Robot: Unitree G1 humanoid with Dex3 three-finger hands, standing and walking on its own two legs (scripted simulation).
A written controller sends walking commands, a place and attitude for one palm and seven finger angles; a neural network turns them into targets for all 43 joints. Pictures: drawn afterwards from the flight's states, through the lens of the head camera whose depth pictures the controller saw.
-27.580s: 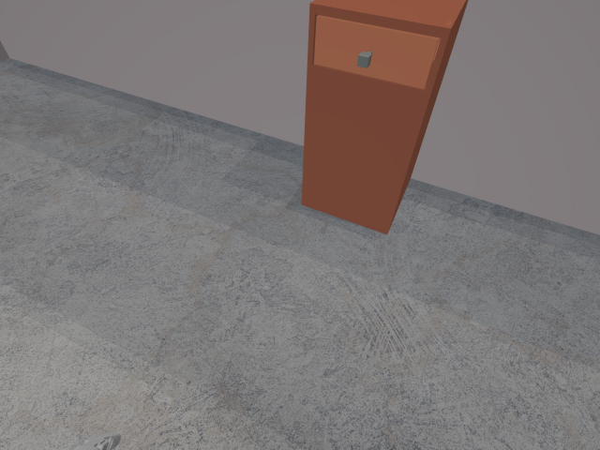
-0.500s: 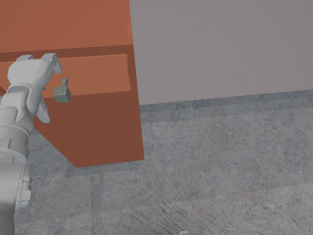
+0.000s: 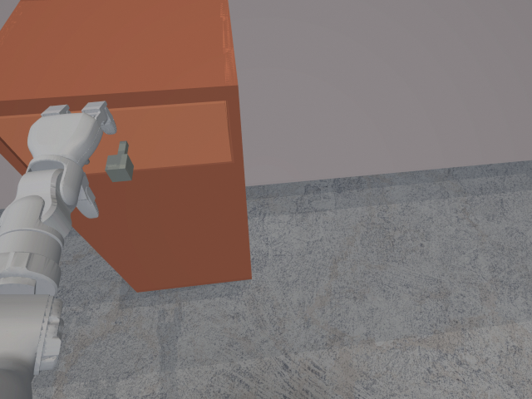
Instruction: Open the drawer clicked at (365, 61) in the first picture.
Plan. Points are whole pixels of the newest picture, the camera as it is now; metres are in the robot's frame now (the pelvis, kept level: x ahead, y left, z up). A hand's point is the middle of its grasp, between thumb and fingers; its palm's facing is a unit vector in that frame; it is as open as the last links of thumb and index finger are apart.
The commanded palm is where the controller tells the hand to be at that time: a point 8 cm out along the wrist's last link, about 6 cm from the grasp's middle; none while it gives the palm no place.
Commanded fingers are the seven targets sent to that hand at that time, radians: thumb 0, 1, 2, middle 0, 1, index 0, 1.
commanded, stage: re-aim the fingers above the handle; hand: left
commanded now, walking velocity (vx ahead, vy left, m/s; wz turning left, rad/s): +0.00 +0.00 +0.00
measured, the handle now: (121, 159) +0.51 +0.26 +0.03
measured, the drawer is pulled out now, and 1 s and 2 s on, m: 0.00 0.00 0.00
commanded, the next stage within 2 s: lower the fingers behind the handle in 0.88 s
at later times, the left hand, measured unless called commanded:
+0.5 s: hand (91, 153) +0.47 +0.27 +0.09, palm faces -0.01 +0.01 -1.00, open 13.8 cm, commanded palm +0.44 +0.27 +0.15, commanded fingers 0.00 -0.50 0.30 -0.30 -1.20 -0.30 -1.20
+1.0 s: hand (81, 157) +0.46 +0.28 +0.09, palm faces -0.03 +0.01 -1.00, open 13.8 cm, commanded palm +0.44 +0.27 +0.14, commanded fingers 0.00 -0.50 0.30 -0.30 -1.20 -0.30 -1.20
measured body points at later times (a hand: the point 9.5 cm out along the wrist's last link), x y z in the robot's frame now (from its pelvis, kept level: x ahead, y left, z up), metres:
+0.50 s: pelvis +0.00 -0.01 +0.00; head +0.07 -0.02 +0.44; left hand +0.46 +0.27 +0.15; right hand +0.04 -0.29 -0.13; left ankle -0.02 +0.09 -0.72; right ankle +0.00 -0.14 -0.72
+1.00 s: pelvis +0.00 -0.02 +0.00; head +0.07 -0.02 +0.45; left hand +0.45 +0.28 +0.15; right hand +0.06 -0.30 -0.12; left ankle -0.02 +0.09 -0.72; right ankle +0.00 -0.14 -0.72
